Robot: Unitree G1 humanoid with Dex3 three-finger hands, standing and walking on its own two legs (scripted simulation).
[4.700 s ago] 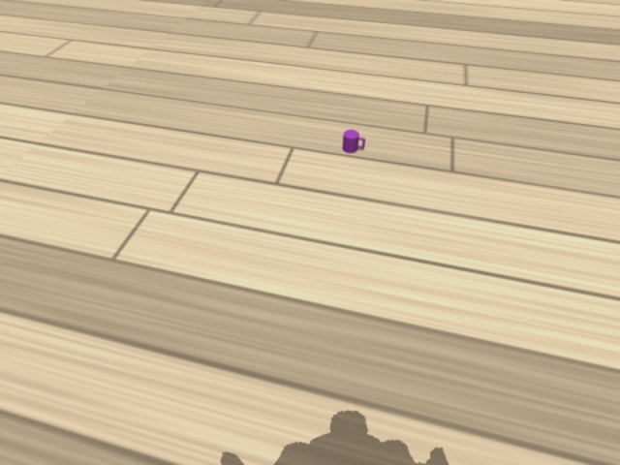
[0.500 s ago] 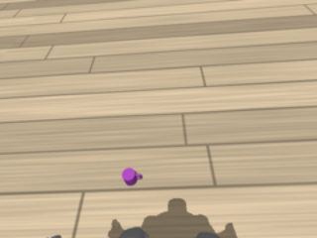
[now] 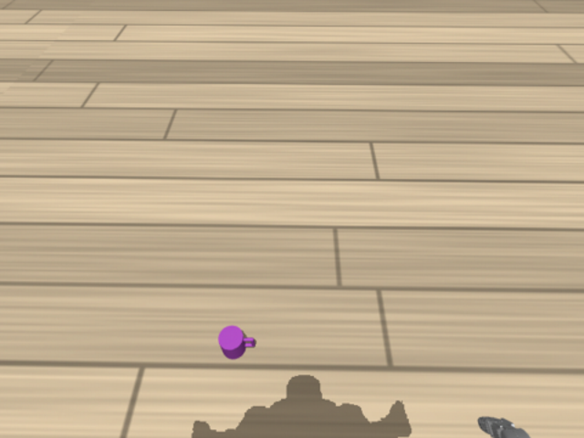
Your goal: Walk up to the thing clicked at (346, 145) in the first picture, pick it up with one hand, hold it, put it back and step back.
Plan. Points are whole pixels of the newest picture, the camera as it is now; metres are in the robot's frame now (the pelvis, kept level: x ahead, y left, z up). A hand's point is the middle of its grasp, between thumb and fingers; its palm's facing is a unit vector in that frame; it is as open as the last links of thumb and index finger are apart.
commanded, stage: walk up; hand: left
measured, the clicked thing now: (237, 342) +0.51 +0.21 -0.73
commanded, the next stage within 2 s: stand in 0.88 s
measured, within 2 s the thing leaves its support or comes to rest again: neither
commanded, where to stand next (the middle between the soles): +0.05 -0.01 m, yaw -2 degrees
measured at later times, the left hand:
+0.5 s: hand out of the picture +0.09 +0.25 -0.15, palm faces -0.01 -0.94 -0.33, open 7.3 cm
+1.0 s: hand out of the picture +0.09 +0.25 -0.15, palm faces -0.01 -0.94 -0.33, open 7.3 cm
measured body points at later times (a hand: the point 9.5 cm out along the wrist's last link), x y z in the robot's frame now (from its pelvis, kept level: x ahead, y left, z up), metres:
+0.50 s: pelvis +0.01 +0.00 +0.01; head +0.02 +0.00 +0.46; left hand +0.09 +0.30 -0.13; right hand +0.08 -0.30 -0.13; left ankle +0.03 +0.13 -0.74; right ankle +0.02 -0.14 -0.74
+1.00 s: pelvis +0.01 +0.00 +0.01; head +0.02 +0.00 +0.46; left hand +0.09 +0.30 -0.13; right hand +0.09 -0.30 -0.13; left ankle +0.03 +0.13 -0.74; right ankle +0.02 -0.14 -0.74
